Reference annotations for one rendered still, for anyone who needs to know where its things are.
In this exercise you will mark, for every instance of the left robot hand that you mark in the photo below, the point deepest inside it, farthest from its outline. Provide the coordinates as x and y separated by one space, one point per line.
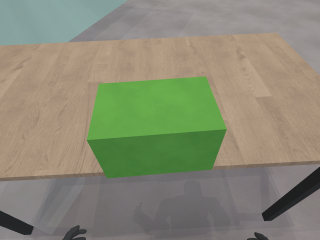
74 232

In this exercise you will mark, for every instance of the carton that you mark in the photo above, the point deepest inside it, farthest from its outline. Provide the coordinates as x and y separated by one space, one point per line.
154 127

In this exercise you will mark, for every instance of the table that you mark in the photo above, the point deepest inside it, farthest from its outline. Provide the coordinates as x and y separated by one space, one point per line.
267 94

